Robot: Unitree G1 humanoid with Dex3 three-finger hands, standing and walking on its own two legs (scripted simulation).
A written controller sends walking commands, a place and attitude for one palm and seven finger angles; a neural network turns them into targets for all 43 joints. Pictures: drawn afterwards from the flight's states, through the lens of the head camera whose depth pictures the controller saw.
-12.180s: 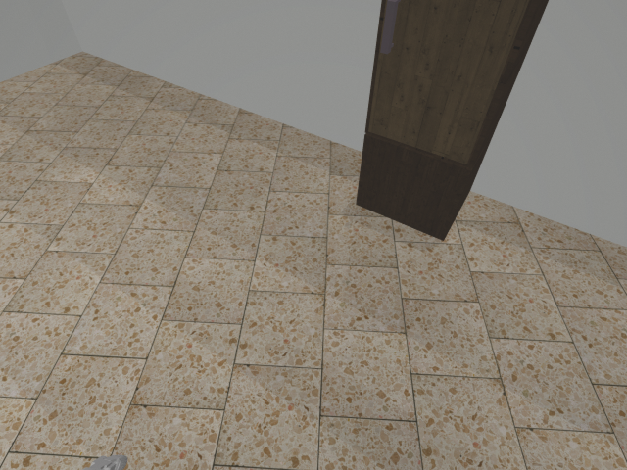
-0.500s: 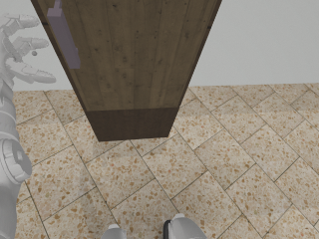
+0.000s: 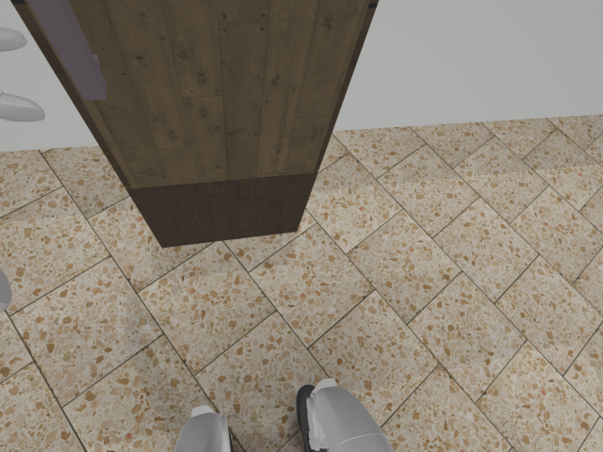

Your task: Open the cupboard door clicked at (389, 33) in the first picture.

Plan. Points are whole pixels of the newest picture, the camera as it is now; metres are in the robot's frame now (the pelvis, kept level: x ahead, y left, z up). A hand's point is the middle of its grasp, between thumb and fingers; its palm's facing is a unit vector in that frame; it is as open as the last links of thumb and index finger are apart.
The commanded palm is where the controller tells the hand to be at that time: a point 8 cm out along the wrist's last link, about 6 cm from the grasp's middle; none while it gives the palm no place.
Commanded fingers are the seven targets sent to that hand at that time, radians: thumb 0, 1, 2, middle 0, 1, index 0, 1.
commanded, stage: slide the fingers in behind the handle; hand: left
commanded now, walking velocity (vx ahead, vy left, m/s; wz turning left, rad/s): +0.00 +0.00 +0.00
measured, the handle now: (70, 28) +0.60 +0.19 +0.11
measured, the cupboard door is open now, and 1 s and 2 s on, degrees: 0 1 1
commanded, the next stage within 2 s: move the hooked fingers beside the handle in 1.64 s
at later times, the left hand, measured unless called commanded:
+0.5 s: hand (22, 57) +0.56 +0.24 +0.11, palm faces +0.04 -1.00 -0.02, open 14.1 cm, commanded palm +0.54 +0.26 +0.11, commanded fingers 0.00 -0.50 0.30 -0.30 -1.20 -0.30 -1.20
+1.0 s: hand (33, 65) +0.55 +0.22 +0.11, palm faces +0.09 -1.00 -0.03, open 14.7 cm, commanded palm +0.54 +0.22 +0.11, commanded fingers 0.00 -0.50 0.30 -0.30 -1.20 -0.30 -1.20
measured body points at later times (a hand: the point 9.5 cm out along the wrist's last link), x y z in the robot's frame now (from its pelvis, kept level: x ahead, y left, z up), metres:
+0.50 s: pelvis +0.02 +0.00 +0.00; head +0.17 +0.03 +0.43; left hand +0.55 +0.29 +0.11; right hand +0.00 -0.25 -0.10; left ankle -0.01 +0.11 -0.68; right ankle +0.04 -0.14 -0.68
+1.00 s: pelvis +0.03 -0.01 +0.01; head +0.16 +0.02 +0.43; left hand +0.54 +0.28 +0.11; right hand +0.01 -0.27 -0.10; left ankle -0.01 +0.11 -0.68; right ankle +0.04 -0.14 -0.68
